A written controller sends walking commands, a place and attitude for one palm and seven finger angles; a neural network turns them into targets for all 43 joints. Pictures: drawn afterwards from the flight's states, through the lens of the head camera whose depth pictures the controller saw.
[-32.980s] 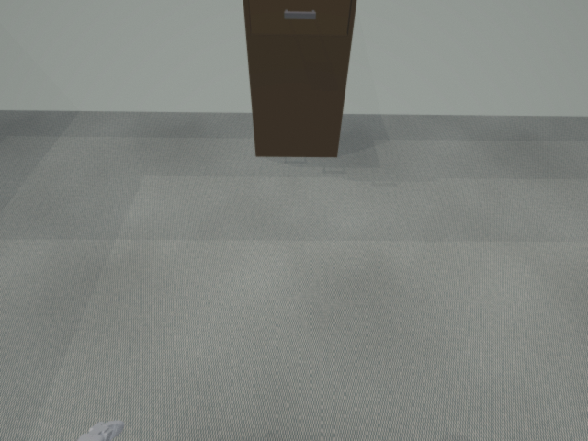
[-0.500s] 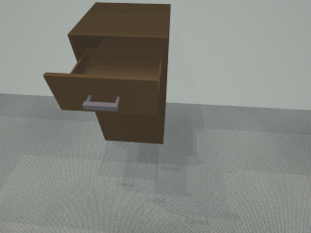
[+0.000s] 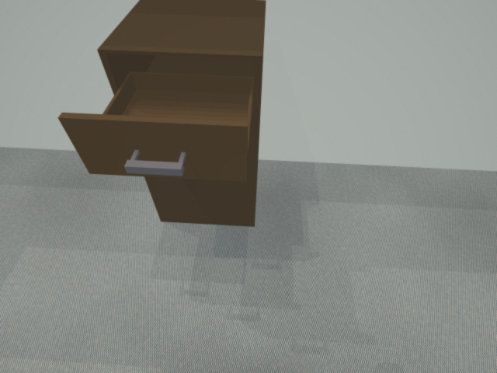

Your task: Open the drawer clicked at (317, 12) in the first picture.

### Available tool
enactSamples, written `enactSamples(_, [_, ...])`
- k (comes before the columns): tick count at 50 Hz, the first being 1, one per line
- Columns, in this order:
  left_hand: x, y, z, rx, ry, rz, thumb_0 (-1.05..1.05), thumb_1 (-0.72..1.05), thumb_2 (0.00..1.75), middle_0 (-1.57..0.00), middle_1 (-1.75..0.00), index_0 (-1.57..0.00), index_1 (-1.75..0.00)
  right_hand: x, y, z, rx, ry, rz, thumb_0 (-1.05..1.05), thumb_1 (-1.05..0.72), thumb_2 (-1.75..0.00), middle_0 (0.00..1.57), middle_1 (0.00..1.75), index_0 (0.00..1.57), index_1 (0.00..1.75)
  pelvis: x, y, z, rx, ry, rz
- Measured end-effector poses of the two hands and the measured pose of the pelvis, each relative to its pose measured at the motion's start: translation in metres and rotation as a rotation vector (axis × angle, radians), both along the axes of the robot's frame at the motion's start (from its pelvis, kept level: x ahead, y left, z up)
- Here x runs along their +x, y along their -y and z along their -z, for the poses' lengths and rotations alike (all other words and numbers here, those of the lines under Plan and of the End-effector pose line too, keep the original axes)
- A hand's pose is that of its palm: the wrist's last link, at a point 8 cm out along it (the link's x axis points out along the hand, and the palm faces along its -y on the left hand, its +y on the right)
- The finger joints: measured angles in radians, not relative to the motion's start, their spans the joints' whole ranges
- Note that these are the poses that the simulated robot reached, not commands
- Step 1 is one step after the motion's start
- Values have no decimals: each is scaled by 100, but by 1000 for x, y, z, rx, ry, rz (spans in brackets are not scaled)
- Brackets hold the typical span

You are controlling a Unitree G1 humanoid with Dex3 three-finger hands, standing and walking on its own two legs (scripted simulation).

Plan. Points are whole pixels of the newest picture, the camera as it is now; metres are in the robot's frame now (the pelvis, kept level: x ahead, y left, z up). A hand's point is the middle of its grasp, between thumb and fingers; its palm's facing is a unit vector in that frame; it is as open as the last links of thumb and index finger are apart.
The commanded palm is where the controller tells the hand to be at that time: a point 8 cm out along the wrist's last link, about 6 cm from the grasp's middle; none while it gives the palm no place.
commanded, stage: look to check the result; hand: left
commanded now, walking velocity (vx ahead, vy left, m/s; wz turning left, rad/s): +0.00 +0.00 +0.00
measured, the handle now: (157, 161) +0.55 +0.24 -0.02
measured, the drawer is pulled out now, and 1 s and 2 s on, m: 0.30 0.30 0.30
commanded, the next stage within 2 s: stand and wait in 0.44 s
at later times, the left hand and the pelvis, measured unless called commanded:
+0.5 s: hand out of the picture +0.00 +0.16 -0.17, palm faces +0.03 -0.98 -0.19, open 7.4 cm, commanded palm none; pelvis +0.01 -0.01 +0.00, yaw +0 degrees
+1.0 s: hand out of the picture +0.03 +0.16 -0.17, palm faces +0.03 -0.98 -0.21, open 7.4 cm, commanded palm none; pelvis +0.02 -0.02 +0.00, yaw +0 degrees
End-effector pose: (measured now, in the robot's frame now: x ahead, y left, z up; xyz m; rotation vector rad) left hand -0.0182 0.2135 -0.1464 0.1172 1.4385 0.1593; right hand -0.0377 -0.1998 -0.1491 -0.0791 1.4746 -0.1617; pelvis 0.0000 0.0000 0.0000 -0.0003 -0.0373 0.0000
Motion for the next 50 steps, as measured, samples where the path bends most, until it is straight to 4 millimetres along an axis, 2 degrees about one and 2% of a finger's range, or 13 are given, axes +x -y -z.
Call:
enactSamples(16, [7,-1,-3,16,4,4,1,90,90,-20,-30,-20,-30,20,4,2,4,38,-8,0,-91,-90,20,29,20,30,5,2,0,3,-4,4])
enactSamples(50, [40,9,-5,37,47,18,1,90,90,-20,-30,-20,-30,44,39,-1,-31,44,-18,0,-91,-90,20,29,20,30,19,23,-1,2,-8,0])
